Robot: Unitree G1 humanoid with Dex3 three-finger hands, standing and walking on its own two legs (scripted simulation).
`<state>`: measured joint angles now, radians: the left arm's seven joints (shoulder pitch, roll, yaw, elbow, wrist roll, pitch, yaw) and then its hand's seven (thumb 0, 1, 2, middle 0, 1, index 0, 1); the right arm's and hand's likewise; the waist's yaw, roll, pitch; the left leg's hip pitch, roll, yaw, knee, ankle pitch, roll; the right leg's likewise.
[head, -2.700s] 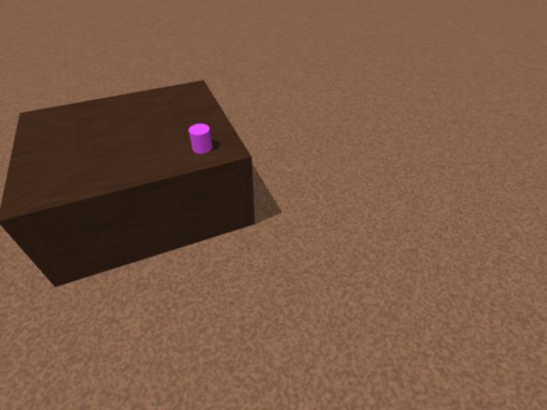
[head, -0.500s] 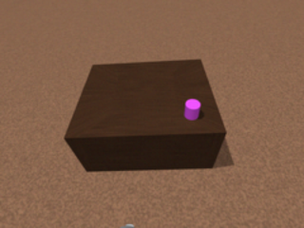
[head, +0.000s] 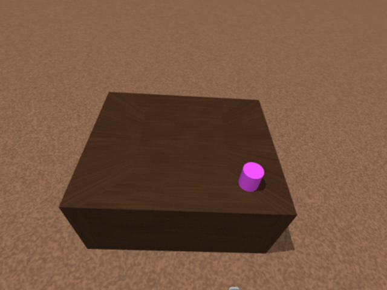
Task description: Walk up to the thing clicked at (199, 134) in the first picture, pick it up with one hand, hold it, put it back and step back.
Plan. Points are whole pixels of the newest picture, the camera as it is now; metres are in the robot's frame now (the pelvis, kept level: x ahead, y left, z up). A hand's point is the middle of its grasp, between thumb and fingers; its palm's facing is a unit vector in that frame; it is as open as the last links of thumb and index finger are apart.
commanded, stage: walk up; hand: right
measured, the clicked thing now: (250, 177) +0.63 -0.26 -0.31
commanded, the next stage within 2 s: stand in 1.94 s
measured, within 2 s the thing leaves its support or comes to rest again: neither
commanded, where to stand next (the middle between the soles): +0.19 -0.03 m, yaw -2 degrees
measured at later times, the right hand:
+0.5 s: hand out of the picture +0.17 -0.30 -0.17, palm faces -0.01 +0.94 -0.34, open 7.4 cm
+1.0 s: hand (298, 267) +0.24 -0.27 -0.15, palm faces -0.05 +0.95 -0.32, open 7.4 cm
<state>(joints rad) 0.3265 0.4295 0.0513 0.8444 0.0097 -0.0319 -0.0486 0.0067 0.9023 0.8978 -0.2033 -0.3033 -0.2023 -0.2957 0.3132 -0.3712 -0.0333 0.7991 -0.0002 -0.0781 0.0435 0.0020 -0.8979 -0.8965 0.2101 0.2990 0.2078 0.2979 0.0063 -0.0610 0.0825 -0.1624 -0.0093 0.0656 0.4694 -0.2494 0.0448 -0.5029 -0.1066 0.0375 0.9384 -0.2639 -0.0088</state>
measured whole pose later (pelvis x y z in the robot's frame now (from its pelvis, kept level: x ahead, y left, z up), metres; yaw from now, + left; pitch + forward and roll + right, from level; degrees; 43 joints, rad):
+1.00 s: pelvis +0.12 -0.02 +0.00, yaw +0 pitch -3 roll -1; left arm 0.18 0.37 -0.01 1.11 0.00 -0.02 -0.01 0.01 0.90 0.90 -0.20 -0.30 -0.20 -0.30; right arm 0.07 -0.35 0.01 1.05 0.01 -0.01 0.02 0.00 -0.90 -0.90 0.21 0.30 0.21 0.30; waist 0.03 0.02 0.06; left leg -0.26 0.03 0.00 0.48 -0.18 -0.01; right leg -0.18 -0.03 -0.04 0.45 -0.23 0.02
